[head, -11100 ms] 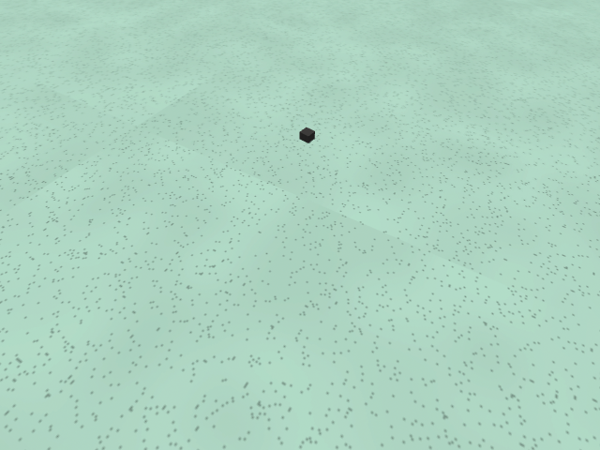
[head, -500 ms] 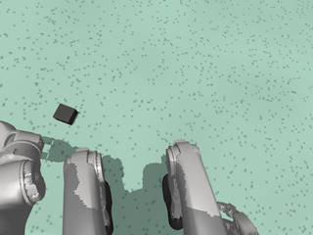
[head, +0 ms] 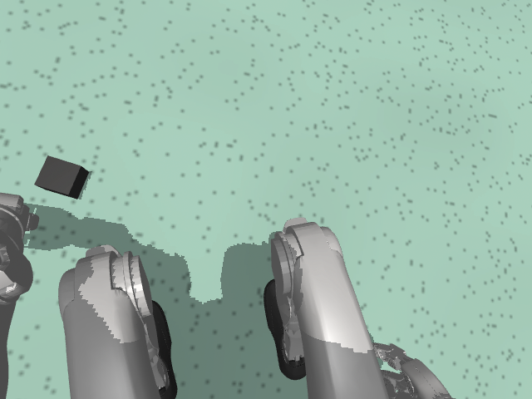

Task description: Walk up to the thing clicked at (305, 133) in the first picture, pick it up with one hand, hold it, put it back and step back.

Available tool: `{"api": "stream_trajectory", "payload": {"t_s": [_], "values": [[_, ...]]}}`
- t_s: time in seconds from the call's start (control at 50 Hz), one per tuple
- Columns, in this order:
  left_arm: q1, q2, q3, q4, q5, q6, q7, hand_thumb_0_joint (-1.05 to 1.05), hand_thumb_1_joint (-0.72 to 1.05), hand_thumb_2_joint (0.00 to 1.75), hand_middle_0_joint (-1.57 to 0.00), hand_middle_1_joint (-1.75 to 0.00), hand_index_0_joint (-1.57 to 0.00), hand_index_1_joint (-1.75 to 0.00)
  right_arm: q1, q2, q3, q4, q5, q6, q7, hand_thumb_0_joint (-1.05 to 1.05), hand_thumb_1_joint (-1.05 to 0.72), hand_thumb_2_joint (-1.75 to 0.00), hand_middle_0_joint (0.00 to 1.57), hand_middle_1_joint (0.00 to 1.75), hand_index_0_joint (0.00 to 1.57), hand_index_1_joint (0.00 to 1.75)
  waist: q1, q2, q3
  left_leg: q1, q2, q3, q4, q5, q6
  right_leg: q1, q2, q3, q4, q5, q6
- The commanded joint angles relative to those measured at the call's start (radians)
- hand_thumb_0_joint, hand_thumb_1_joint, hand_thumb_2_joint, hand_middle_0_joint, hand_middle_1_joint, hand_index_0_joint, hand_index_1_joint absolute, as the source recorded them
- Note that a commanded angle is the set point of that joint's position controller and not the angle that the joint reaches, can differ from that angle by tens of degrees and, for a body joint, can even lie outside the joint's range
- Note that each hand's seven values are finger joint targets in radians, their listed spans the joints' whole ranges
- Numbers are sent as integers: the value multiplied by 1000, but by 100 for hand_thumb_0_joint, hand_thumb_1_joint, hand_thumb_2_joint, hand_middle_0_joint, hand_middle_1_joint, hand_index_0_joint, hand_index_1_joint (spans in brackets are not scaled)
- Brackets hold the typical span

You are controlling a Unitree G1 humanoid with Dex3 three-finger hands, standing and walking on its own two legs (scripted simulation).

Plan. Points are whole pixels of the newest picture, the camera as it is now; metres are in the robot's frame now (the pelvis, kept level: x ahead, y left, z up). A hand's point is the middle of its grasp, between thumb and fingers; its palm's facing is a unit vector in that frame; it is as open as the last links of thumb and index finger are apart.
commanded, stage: rise first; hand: left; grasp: from above
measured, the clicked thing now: (63, 178) +0.48 +0.31 -0.32
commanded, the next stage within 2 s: none
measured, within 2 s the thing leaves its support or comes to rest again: neither
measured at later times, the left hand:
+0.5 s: hand out of the picture +0.40 +0.35 -0.19, palm faces -0.05 -0.44 -0.89, open 14.1 cm
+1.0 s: hand (7, 199) +0.42 +0.34 -0.20, palm faces -0.04 -0.44 -0.90, open 14.2 cm
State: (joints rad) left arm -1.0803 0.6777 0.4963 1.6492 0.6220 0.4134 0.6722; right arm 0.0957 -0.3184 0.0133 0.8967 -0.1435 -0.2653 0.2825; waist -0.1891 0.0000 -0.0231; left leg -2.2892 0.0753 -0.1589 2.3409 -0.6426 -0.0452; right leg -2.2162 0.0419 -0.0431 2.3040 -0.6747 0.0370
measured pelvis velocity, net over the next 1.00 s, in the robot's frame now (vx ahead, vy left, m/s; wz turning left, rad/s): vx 0.00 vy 0.01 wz -0.07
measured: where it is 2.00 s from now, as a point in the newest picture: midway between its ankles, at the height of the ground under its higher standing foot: (226, 357)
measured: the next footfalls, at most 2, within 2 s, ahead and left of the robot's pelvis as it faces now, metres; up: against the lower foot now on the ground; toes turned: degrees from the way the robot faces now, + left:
none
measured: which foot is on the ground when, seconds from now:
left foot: down 0.00-1.00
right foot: down 0.00-1.00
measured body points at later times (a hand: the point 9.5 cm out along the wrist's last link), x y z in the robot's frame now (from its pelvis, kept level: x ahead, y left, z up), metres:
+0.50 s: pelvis +0.00 +0.00 -0.02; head +0.26 +0.05 +0.35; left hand +0.41 +0.37 -0.14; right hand +0.03 -0.27 -0.13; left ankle +0.09 +0.15 -0.31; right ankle +0.10 -0.12 -0.31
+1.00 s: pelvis +0.00 +0.01 -0.02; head +0.26 +0.06 +0.34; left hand +0.42 +0.36 -0.15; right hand +0.01 -0.27 -0.11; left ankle +0.09 +0.15 -0.31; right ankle +0.10 -0.12 -0.31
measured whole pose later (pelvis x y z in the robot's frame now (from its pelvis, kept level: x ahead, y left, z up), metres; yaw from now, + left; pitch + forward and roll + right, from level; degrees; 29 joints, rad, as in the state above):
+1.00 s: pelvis +0.00 +0.01 -0.02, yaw -4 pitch +29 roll -9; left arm -1.16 0.84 0.52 1.71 0.62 0.45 0.74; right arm 0.10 -0.35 0.11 0.90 -0.18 -0.28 0.37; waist -0.27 -0.03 0.12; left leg -2.31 0.07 -0.24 2.44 -0.66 -0.05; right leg -2.20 0.06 -0.11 2.34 -0.67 0.05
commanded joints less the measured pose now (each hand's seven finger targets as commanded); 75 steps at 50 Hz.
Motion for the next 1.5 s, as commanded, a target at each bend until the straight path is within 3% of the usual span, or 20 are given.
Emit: {"api": "stream_trajectory", "payload": {"t_s": [0.0, 0.12, 0.18, 0.26, 0.4, 0.44, 0.56, 0.6, 0.72, 0.74, 0.76, 0.86, 0.9, 0.92, 0.98, 1.1, 1.22, 1.26, 1.34, 1.48], "values": [[-277, 303, 7, -101, 30, 4, 50, 0, -55, 105, -8, -100, -6, -102, 240, -232, -52, -4, 3, -5, 12, 0, -90, -90, 20, 30, 20, 30, -9, 228, -710, 483, -12, 131, -177, 144, 48, 372, 18, -100, -275, 208, -38], [-255, 331, 15, -111, 40, 14, 43, 0, -58, 107, -8, -99, -5, -102, 235, -246, -45, 3, -1, 6, 22, 0, -90, -90, 20, 30, 20, 30, -9, 255, -691, 490, -8, 114, -168, 135, 45, 337, 24, -126, -240, 197, -43], [-264, 337, 10, -112, 46, 14, 37, 0, -57, 106, -8, -99, -5, -102, 238, -246, -36, 0, -5, 8, 24, 0, -90, -90, 20, 30, 20, 30, -33, 244, -655, 455, -9, 112, -150, 141, 51, 338, 25, -127, -237, 211, -39], [-262, 341, -6, -123, 52, 10, 34, 0, -57, 106, -8, -99, -5, -102, 242, -251, -28, 12, -7, 6, 30, 0, -90, -90, 20, 30, 20, 30, -37, 266, -638, 462, -8, 97, -148, 125, 52, 312, 26, -142, -220, 197, -42], [-268, 349, -19, -103, 31, 22, 41, 0, -56, 104, -8, -100, -6, -103, 232, -274, -22, 13, -16, -2, 36, 0, -90, -90, 20, 30, 20, 30, -55, 277, -601, 471, -8, 82, -144, 114, 54, 303, 27, -157, -215, 190, -44], [-267, 368, 1, -110, 33, 19, 49, 0, -56, 104, -8, -99, -5, -102, 237, -275, -16, 10, -13, -2, 40, 0, -90, -90, 20, 30, 20, 30, -46, 289, -623, 482, -6, 78, -147, 123, 49, 319, 28, -158, -206, 199, -46], [-309, 382, -3, -93, 38, 18, 66, 0, -56, 104, -8, -99, -6, -102, 241, -275, 4, 19, -28, -5, 52, 0, -90, -90, 20, 30, 20, 30, -82, 265, -576, 425, -8, 81, -124, 112, 58, 339, 28, -157, -221, 198, -38], [-298, 405, 6, -79, 42, 23, 73, 0, -56, 104, -8, -100, -6, -102, 240, -290, 2, 23, -28, -7, 56, 0, -91, -90, 20, 30, 20, 30, -72, 272, -587, 428, -7, 77, -124, 104, 58, 351, 32, -159, -222, 189, -38], [-300, 406, -2, -71, 38, 33, 81, 0, -58, 105, -9, -99, -5, -103, 228, -306, 7, 21, -29, -12, 67, 0, -91, -90, 20, 30, 20, 30, -78, 308, -572, 476, -4, 60, -139, 115, 51, 329, 30, -180, -208, 205, -41], [-295, 383, 7, -55, 28, 33, 88, 0, -58, 105, -9, -98, -5, -101, 231, -302, 9, 6, -22, -12, 69, 0, -90, -90, 20, 30, 20, 30, -79, 308, -572, 482, 0, 62, -136, 119, 47, 330, 36, -175, -216, 208, -44], [-316, 385, -7, -59, 27, 32, 88, 0, -58, 105, -9, -98, -5, -102, 227, -300, 16, 11, -29, -13, 71, 0, -91, -90, 20, 30, 20, 30, -95, 312, -561, 468, -2, 60, -136, 120, 50, 333, 32, -176, -211, 215, -43], [-340, 395, -13, -46, 17, 28, 98, 0, -58, 105, -9, -98, -5, -102, 232, -312, 25, 4, -26, -17, 82, 0, -91, -90, 20, 30, 20, 30, -115, 287, -554, 451, -1, 55, -122, 115, 55, 356, 38, -176, -221, 216, -37], [-352, 425, -6, -63, 19, 33, 107, 0, -57, 104, -9, -98, -5, -101, 243, -316, 27, 36, -29, -14, 86, 0, -91, -90, 20, 30, 20, 30, -110, 319, -550, 467, -2, 54, -130, 113, 54, 355, 32, -183, -218, 217, -37], [-344, 401, -18, -51, 12, 36, 102, 0, -57, 104, -9, -98, -5, -102, 248, -306, 35, 26, -28, -13, 89, 0, -91, -90, 20, 30, 20, 30, -117, 313, -551, 476, -2, 55, -125, 117, 52, 355, 36, -179, -219, 223, -37], [-340, 417, -5, -42, 13, 37, 113, 0, -57, 104, -9, -97, -5, -101, 224, -329, 30, 1, -21, -16, 93, 0, -90, -90, 20, 30, 20, 30, -111, 331, -558, 484, 0, 48, -131, 111, 49, 345, 35, -187, -217, 217, -41], [-360, 418, -23, -53, 7, 48, 112, 0, -56, 103, -9, -99, -6, -102, 266, -319, 45, 36, -21, -15, 106, 0, -91, -90, 20, 30, 20, 30, -134, 321, -535, 476, -1, 42, -127, 100, 54, 350, 36, -190, -224, 213, -34], [-367, 431, -26, -59, 4, 66, 123, 0, -57, 103, -8, -99, -5, -102, 255, -330, 43, 29, -11, -12, 114, 0, -91, -90, 20, 30, 20, 30, -124, 331, -541, 468, -2, 40, -126, 96, 56, 363, 37, -189, -227, 216, -34], [-373, 447, -9, -64, 2, 65, 132, 0, -58, 105, -8, -98, -5, -102, 254, -339, 42, 12, -11, -11, 117, 0, -91, -90, 20, 30, 20, 30, -124, 340, -548, 486, 1, 26, -140, 99, 51, 350, 33, -199, -218, 219, -37], [-406, 428, -46, -56, -5, 72, 121, 0, -55, 102, -8, -100, -6, -103, 248, -330, 53, 19, -16, -10, 119, 0, -91, -90, 20, 30, 20, 30, -154, 335, -513, 477, -1, 34, -126, 96, 57, 345, 35, -194, -221, 226, -33], [-397, 444, -46, -60, -11, 79, 120, 0, -56, 102, -8, -100, -6, -102, 263, -332, 56, 24, -9, -11, 122, 0, -91, -90, 20, 30, 20, 30, -144, 338, -532, 493, -1, 24, -135, 89, 55, 351, 36, -196, -225, 212, -35]]}}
